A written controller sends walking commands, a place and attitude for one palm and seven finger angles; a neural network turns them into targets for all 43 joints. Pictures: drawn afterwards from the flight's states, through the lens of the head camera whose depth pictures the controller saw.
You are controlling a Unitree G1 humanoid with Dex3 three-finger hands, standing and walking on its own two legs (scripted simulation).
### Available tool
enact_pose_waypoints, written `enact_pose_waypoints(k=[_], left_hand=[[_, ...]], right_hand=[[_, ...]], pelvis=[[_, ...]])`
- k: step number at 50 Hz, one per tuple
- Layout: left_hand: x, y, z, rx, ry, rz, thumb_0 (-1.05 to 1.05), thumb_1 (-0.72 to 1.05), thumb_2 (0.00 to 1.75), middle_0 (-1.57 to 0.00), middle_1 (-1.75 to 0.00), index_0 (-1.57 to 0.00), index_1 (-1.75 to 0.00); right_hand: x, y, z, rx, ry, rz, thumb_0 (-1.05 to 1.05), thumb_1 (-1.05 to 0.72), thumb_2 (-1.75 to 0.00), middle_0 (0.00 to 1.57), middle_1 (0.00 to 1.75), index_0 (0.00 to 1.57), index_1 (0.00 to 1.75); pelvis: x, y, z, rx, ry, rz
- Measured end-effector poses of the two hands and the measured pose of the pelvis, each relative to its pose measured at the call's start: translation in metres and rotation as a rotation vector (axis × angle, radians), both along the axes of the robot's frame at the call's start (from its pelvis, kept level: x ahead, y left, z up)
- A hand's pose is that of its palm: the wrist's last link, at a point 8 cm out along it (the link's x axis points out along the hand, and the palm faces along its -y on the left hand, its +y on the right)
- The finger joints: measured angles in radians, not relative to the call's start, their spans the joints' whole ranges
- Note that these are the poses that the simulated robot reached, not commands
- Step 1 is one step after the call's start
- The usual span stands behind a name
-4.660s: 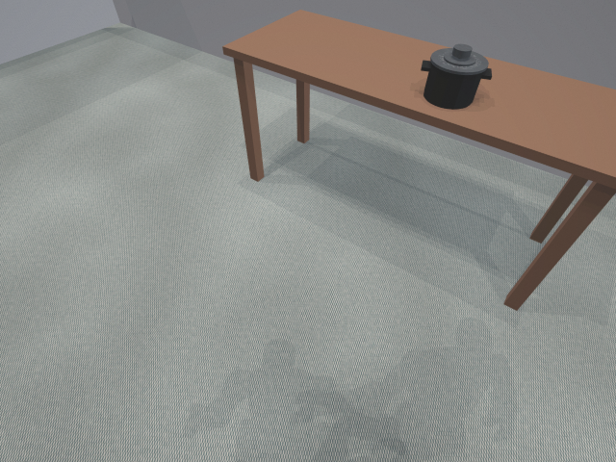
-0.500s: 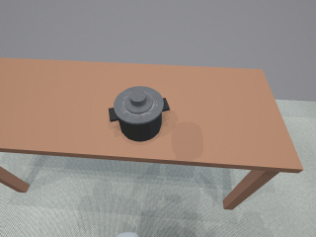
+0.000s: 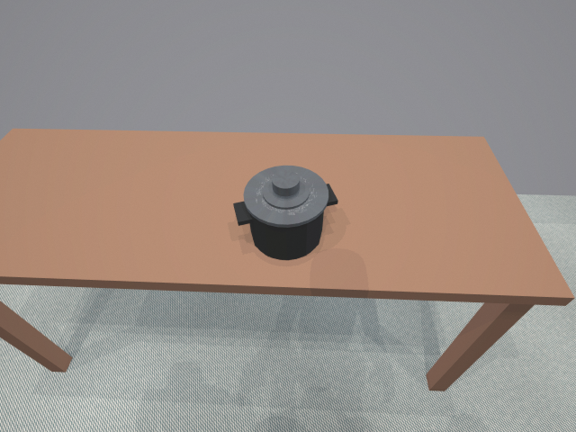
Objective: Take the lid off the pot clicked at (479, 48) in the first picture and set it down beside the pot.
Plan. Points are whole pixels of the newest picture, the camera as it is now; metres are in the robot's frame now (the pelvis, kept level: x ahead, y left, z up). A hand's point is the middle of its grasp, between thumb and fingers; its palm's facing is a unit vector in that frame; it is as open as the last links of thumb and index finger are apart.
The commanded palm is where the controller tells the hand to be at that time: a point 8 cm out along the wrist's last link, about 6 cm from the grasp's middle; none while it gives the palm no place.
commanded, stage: come to a stop and stand still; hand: left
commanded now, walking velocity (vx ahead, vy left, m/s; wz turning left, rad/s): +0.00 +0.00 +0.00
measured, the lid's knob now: (285, 183) +0.53 +0.04 +0.04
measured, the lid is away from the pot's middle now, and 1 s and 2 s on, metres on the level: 0.00 0.00 0.00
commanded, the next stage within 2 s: look again from close up in 0.84 s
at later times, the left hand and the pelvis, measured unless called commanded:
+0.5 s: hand out of the picture +0.04 +0.16 -0.17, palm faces +0.02 -0.98 -0.20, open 7.4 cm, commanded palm none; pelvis +0.04 +0.00 +0.00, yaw +0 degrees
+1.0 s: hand out of the picture +0.06 +0.15 -0.17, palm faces +0.02 -0.98 -0.20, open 7.4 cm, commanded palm none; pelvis +0.06 -0.02 +0.01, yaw +0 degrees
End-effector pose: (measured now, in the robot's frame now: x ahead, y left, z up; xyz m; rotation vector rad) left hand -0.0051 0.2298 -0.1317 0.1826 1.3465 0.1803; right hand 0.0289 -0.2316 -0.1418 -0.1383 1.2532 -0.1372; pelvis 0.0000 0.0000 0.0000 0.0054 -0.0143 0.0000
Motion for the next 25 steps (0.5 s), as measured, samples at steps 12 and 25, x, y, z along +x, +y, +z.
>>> enact_pose_waypoints(k=[12,25], left_hand=[[0.014,-0.01,-0.004,-0.04,0.036,-0.001,0.01,0.91,0.9,-0.2,-0.3,-0.2,-0.3],[0.041,-0.017,-0.005,-0.033,0.039,0.004,0.01,0.92,0.9,-0.2,-0.3,-0.2,-0.3]], right_hand=[[-0.023,0.016,-0.001,0.016,0.125,-0.029,0.01,-0.91,-0.9,0.2,0.3,0.2,0.3],[0.009,0.013,-0.002,0.015,0.113,-0.029,0.01,-0.92,-0.9,0.2,0.3,0.2,0.3]], pelvis=[[0.019,0.004,0.004,0.001,0.006,0.003],[0.042,-0.003,0.005,-0.003,0.005,0.0]])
